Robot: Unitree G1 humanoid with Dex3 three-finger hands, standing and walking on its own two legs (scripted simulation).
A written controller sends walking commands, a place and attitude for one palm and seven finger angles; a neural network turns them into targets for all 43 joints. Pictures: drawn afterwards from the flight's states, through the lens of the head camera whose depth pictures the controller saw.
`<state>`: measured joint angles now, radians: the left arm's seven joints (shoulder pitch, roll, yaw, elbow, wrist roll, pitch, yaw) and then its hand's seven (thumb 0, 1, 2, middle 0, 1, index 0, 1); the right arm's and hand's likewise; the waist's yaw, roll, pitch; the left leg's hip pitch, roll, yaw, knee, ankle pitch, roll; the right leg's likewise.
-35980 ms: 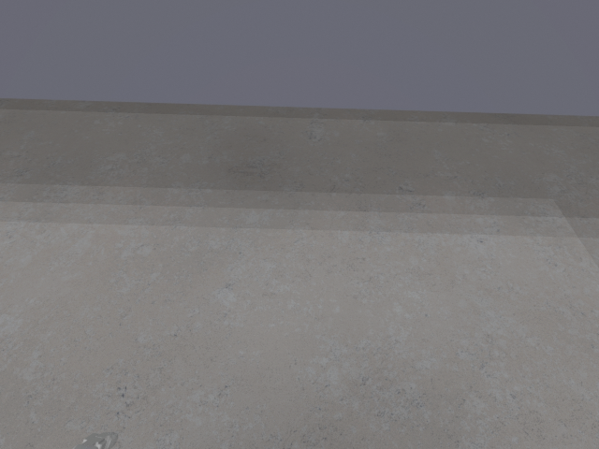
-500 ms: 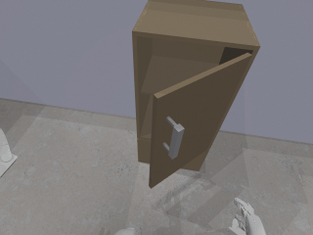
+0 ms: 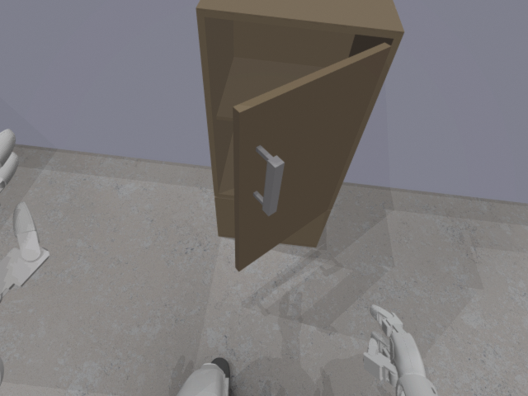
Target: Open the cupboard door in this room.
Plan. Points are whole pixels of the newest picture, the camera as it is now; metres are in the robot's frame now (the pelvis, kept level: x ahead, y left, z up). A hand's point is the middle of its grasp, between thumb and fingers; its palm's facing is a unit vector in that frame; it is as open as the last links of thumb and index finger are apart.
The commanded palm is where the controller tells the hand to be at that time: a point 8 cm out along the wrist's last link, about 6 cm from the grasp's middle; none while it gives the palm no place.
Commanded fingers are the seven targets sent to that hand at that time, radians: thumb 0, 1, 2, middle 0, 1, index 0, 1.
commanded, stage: stop stepping back and stand still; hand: left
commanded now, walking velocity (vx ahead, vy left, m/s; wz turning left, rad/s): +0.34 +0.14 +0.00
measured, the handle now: (265, 181) +0.50 +0.04 -0.02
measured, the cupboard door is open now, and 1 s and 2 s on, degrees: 44 44 44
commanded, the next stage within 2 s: let the arm hang, fingers relaxed in 0.86 s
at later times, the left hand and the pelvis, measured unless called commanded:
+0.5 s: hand out of the picture +0.17 +0.29 +0.18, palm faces +0.46 -0.79 -0.40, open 7.4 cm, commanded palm +0.10 +0.31 +0.19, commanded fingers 0.00 0.90 0.90 -0.20 -0.30 -0.20 -0.30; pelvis -0.04 +0.01 +0.01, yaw +0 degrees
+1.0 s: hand (16, 318) +0.16 +0.26 +0.15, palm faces +0.30 -0.81 -0.50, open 7.4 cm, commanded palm none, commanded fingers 0.00 0.90 0.90 -0.20 -0.30 -0.20 -0.30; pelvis -0.05 +0.01 +0.01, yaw -1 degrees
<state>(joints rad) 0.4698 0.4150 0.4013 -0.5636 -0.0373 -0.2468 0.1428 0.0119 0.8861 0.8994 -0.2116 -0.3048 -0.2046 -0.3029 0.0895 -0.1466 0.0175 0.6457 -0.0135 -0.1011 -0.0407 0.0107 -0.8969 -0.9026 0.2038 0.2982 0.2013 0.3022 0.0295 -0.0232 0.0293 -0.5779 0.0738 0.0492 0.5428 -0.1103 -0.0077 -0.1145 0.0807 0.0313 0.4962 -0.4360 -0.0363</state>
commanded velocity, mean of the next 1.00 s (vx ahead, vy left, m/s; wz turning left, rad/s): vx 0.03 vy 0.02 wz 0.00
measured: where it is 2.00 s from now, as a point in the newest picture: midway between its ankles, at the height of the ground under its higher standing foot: outside the picture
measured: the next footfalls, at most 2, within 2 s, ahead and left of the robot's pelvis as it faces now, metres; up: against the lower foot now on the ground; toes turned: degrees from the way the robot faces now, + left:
left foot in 0.06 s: +0.14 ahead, +0.10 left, +0.00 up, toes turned +2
left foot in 0.68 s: +0.07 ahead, +0.11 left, +0.00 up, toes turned -3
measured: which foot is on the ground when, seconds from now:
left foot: up 0.00-0.04, down 0.06-0.56, up 0.58-0.66, down 0.68-1.00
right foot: down 0.00-1.00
